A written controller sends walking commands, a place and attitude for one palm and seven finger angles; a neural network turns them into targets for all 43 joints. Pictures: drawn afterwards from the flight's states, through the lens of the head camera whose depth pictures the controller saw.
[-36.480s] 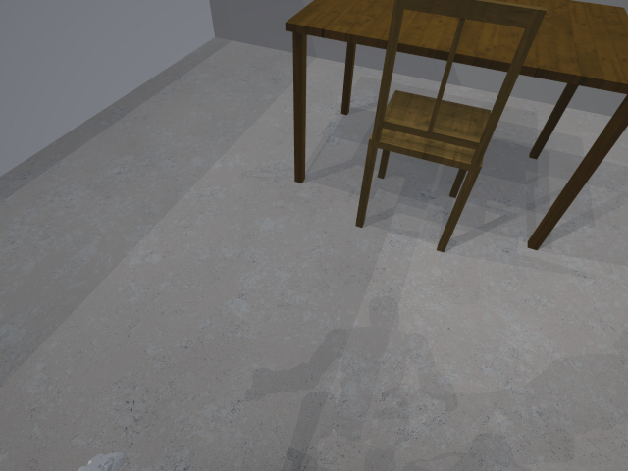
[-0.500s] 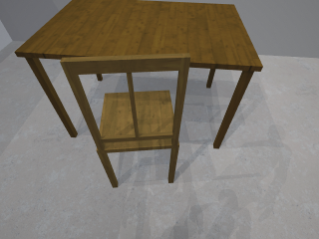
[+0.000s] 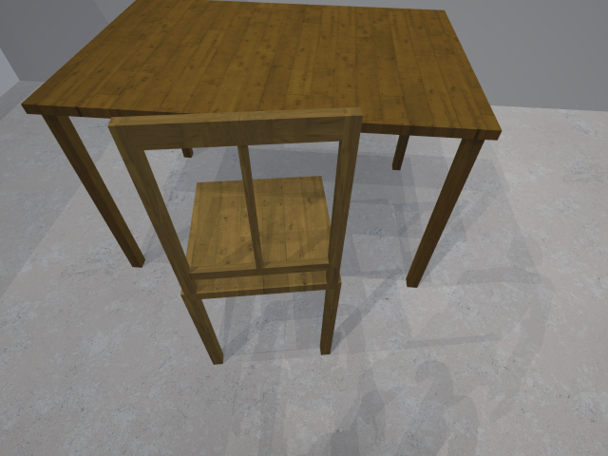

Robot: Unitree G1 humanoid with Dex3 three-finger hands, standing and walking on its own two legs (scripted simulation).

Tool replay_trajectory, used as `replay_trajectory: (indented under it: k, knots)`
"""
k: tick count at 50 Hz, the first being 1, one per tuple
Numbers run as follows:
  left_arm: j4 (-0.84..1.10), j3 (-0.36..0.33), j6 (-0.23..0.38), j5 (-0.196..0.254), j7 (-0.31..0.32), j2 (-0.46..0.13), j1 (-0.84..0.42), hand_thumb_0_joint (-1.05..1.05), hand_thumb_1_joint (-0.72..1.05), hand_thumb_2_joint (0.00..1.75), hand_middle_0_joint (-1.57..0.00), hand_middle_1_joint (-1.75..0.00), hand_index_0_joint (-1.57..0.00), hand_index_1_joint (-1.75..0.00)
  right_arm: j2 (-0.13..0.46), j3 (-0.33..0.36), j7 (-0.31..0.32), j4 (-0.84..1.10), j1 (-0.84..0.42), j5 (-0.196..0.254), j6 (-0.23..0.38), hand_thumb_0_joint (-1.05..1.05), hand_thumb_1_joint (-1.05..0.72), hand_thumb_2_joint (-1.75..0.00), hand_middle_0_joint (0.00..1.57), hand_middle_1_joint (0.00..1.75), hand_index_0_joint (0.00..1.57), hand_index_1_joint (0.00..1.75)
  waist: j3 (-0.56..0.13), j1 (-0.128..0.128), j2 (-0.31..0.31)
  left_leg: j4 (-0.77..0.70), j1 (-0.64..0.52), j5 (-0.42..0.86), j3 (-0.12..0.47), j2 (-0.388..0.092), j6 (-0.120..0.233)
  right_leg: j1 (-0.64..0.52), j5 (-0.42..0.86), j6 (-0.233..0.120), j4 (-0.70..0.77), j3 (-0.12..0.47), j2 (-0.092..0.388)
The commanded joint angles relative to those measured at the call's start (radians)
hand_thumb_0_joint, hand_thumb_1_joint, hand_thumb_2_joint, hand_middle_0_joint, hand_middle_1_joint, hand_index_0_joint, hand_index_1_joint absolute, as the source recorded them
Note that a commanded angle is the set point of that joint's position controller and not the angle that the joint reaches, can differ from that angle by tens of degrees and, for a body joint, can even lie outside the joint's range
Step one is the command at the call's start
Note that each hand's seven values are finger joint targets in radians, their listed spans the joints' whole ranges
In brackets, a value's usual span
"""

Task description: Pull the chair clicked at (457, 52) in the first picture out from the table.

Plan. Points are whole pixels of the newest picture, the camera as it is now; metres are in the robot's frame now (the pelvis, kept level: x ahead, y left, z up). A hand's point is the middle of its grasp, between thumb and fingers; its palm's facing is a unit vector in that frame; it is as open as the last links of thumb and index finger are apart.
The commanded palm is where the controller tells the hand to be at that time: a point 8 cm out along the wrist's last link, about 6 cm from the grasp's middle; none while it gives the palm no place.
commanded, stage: look to check the result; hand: left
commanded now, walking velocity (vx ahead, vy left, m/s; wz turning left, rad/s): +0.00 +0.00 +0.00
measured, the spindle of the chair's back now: (252, 214) +0.55 +0.13 -0.06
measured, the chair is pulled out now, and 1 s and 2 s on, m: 0.16 0.16 0.16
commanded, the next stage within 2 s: take the last steps up to it in 0.28 s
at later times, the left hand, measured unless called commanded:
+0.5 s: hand out of the picture -0.01 +0.16 -0.18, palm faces +0.03 -0.98 -0.19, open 7.3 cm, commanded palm none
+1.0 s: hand out of the picture +0.01 +0.15 -0.18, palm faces +0.07 -0.99 -0.16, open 7.4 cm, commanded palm none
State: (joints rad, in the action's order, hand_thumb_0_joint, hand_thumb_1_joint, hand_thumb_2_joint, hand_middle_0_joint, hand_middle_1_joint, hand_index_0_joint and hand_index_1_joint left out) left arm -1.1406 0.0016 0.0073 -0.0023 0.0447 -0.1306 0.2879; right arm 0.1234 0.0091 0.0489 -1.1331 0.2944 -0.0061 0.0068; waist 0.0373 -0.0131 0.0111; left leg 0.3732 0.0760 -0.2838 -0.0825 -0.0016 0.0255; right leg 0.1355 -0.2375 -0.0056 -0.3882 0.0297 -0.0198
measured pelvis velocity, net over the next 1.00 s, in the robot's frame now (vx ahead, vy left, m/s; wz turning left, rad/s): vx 0.08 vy -0.01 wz -0.04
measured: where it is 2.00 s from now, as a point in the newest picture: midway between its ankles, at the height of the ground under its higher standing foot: outside the picture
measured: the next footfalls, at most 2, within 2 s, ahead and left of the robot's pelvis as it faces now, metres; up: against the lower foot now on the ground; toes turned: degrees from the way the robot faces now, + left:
left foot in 1.04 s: +0.18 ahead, +0.12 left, +0.00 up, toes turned -1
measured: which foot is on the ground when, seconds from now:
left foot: down 0.00-0.76, up 0.78-1.00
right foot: down 0.00-1.00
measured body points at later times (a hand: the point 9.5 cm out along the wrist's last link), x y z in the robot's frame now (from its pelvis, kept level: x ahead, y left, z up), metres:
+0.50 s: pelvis +0.00 +0.00 +0.00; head +0.02 -0.01 +0.45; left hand -0.01 +0.21 -0.16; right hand -0.02 -0.21 -0.17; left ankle -0.05 +0.10 -0.74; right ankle -0.02 -0.12 -0.74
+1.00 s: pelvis +0.08 -0.01 -0.01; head +0.11 +0.00 +0.44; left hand +0.01 +0.20 -0.17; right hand +0.12 -0.25 -0.16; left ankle +0.11 +0.12 -0.73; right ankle -0.02 -0.12 -0.74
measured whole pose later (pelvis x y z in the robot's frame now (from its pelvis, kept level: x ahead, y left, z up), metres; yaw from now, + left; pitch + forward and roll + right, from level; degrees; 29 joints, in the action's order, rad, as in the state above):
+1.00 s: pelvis +0.08 -0.01 -0.01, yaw -2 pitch -1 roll +0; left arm -1.12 -0.06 0.02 -0.02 0.03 -0.10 0.40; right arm 0.16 0.06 0.02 -1.04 0.21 -0.01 0.01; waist 0.09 0.01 -0.02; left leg 0.68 0.36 -0.33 -0.03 -0.03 0.01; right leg 0.05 -0.39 -0.03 -0.45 0.06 -0.03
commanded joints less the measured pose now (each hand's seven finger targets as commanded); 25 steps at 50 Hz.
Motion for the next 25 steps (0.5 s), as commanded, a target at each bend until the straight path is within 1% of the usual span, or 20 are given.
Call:
replay_trajectory:
  k: [1,4,5,8,11,12,13,16,17,20,21,22,23,25]
  knots:
    - [0.021,-0.01,0.007,-0.002,0.006,-0.088,0.075,0.0,0.9,0.9,-0.2,-0.3,-0.2,-0.3,0.091,0.017,0.007,0.014,0.092,-0.003,0.008,0.0,-0.9,-0.9,0.2,0.3,0.2,0.3,0.047,0.002,0.001,-0.053,-0.009,0.27,0.097,-0.109,0.02,0.055,0.248,-0.034,0.048,0.066,0.099]
    - [0.021,-0.012,0.009,-0.001,0.006,-0.083,0.08,0.0,0.9,0.9,-0.2,-0.3,-0.2,-0.3,0.091,0.018,0.009,0.013,0.096,-0.005,0.011,0.0,-0.9,-0.9,0.2,0.3,0.2,0.3,0.021,0.0,-0.009,-0.046,-0.03,0.318,0.098,-0.109,0.02,0.041,0.293,-0.035,0.037,0.068,0.099]
    - [0.021,-0.012,0.008,-0.001,0.006,-0.082,0.078,0.0,0.9,0.9,-0.2,-0.3,-0.2,-0.3,0.091,0.018,0.01,0.012,0.097,-0.004,0.011,0.0,-0.9,-0.9,0.2,0.3,0.2,0.3,0.032,-0.001,-0.001,-0.047,-0.026,0.32,0.096,-0.11,0.019,0.043,0.291,-0.035,0.035,0.065,0.099]
    - [0.023,-0.013,0.007,-0.001,0.006,-0.083,0.078,0.0,0.9,0.9,-0.2,-0.3,-0.2,-0.3,0.091,0.017,0.009,0.011,0.098,-0.004,0.009,0.0,-0.9,-0.9,0.2,0.3,0.2,0.3,0.036,0.0,-0.003,-0.049,-0.026,0.315,0.095,-0.11,0.019,0.046,0.279,-0.035,0.036,0.065,0.097]
    - [0.022,-0.013,0.006,-0.002,0.007,-0.085,0.077,0.0,0.9,0.9,-0.2,-0.3,-0.2,-0.3,0.091,0.017,0.008,0.012,0.096,-0.003,0.007,0.0,-0.9,-0.9,0.2,0.3,0.2,0.3,0.054,0.001,-0.013,-0.054,-0.015,0.273,0.097,-0.109,0.02,0.056,0.246,-0.034,0.047,0.065,0.097]
    - [0.023,-0.012,0.005,-0.002,0.005,-0.083,0.077,0.0,0.9,0.9,-0.2,-0.3,-0.2,-0.3,0.087,0.016,0.008,0.011,0.094,-0.004,0.007,0.0,-0.9,-0.9,0.2,0.3,0.2,0.3,0.062,0.001,-0.003,-0.057,-0.011,0.264,0.098,-0.108,0.02,0.058,0.242,-0.034,0.048,0.068,0.099]
    - [0.021,-0.012,0.006,-0.001,0.005,-0.082,0.079,0.0,0.9,0.9,-0.2,-0.3,-0.2,-0.3,0.088,0.015,0.008,0.01,0.095,-0.005,0.007,0.0,-0.9,-0.9,0.2,0.3,0.2,0.3,0.057,0.001,-0.001,-0.059,-0.012,0.258,0.098,-0.107,0.02,0.057,0.236,-0.034,0.048,0.069,0.097]
    - [0.025,-0.013,0.006,-0.002,0.006,-0.084,0.076,0.0,0.9,0.9,-0.2,-0.3,-0.2,-0.3,0.092,0.017,0.008,0.012,0.098,-0.003,0.006,0.0,-0.9,-0.9,0.2,0.3,0.2,0.3,0.054,0.0,-0.019,-0.056,-0.012,0.257,0.1,-0.107,0.02,0.055,0.235,-0.033,0.048,0.068,0.094]
    - [0.025,-0.012,0.006,-0.001,0.005,-0.082,0.074,0.0,0.9,0.9,-0.2,-0.3,-0.2,-0.3,0.091,0.016,0.007,0.011,0.098,-0.004,0.007,0.0,-0.9,-0.9,0.2,0.3,0.2,0.3,0.051,0.0,-0.003,-0.059,-0.014,0.257,0.1,-0.107,0.021,0.054,0.229,-0.034,0.049,0.068,0.098]
    - [0.023,-0.013,0.007,0.0,0.005,-0.082,0.077,0.0,0.9,0.9,-0.2,-0.3,-0.2,-0.3,0.089,0.016,0.008,0.01,0.097,-0.005,0.009,0.0,-0.9,-0.9,0.2,0.3,0.2,0.3,0.033,0.001,-0.003,-0.055,-0.026,0.274,0.099,-0.107,0.021,0.048,0.245,-0.035,0.045,0.069,0.098]
    - [0.023,-0.013,0.006,-0.002,0.005,-0.086,0.073,0.0,0.9,0.9,-0.2,-0.3,-0.2,-0.3,0.093,0.017,0.008,0.012,0.094,-0.003,0.007,0.0,-0.9,-0.9,0.2,0.3,0.2,0.3,0.048,0.0,-0.006,-0.054,-0.021,0.268,0.1,-0.106,0.02,0.058,0.24,-0.035,0.047,0.068,0.098]
    - [0.021,-0.014,0.006,-0.001,0.004,-0.08,0.077,0.0,0.9,0.9,-0.2,-0.3,-0.2,-0.3,0.09,0.016,0.008,0.008,0.099,-0.005,0.007,0.0,-0.9,-0.9,0.2,0.3,0.2,0.3,0.035,-0.001,-0.004,-0.05,-0.031,0.252,0.096,-0.106,0.021,0.052,0.227,-0.036,0.045,0.069,0.095]
    - [0.019,-0.015,0.006,-0.001,0.003,-0.08,0.075,0.0,0.9,0.9,-0.2,-0.3,-0.2,-0.3,0.093,0.017,0.007,0.002,0.107,-0.007,0.006,0.0,-0.9,-0.9,0.2,0.3,0.2,0.3,0.033,-0.003,-0.018,-0.051,-0.031,0.211,0.092,-0.107,0.022,0.053,0.191,-0.037,0.039,0.064,0.091]
    - [0.025,-0.021,0.002,-0.005,-0.001,-0.082,0.07,0.0,0.9,0.9,-0.2,-0.3,-0.2,-0.3,0.103,0.024,0.004,-0.001,0.117,-0.009,0.003,0.0,-0.9,-0.9,0.2,0.3,0.2,0.3,0.038,-0.005,-0.004,-0.05,-0.026,0.103,0.092,-0.107,0.029,0.073,0.084,-0.045,0.015,0.057,0.079]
